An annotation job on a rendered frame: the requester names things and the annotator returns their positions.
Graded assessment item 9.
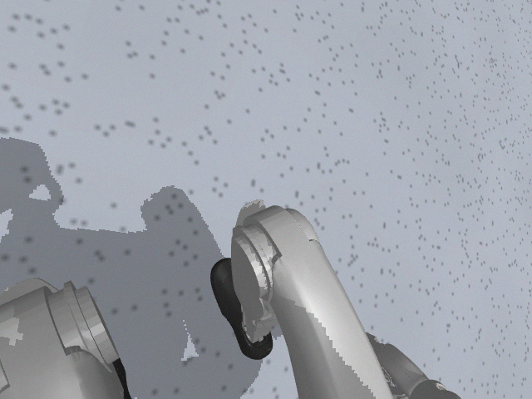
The right robot hand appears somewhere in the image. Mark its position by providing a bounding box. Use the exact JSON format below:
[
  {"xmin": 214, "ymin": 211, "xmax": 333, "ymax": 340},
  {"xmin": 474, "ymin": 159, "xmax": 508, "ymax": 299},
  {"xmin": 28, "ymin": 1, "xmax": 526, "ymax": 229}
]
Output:
[{"xmin": 366, "ymin": 332, "xmax": 429, "ymax": 399}]

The left robot foot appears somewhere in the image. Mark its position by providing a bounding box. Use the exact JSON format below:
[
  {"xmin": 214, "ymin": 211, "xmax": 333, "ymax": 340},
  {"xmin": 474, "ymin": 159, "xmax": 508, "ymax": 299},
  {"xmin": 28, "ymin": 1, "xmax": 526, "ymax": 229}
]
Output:
[{"xmin": 113, "ymin": 358, "xmax": 131, "ymax": 399}]

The right robot arm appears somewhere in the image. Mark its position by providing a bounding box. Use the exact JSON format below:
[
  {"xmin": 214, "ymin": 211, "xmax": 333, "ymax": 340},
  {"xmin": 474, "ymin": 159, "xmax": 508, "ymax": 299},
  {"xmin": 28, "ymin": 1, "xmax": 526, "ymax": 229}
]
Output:
[{"xmin": 410, "ymin": 380, "xmax": 461, "ymax": 399}]

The right robot foot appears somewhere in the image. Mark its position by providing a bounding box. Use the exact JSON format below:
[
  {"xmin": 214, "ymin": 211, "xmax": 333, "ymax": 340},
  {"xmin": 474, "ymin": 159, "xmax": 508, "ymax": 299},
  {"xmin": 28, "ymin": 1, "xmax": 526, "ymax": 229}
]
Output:
[{"xmin": 210, "ymin": 258, "xmax": 273, "ymax": 360}]

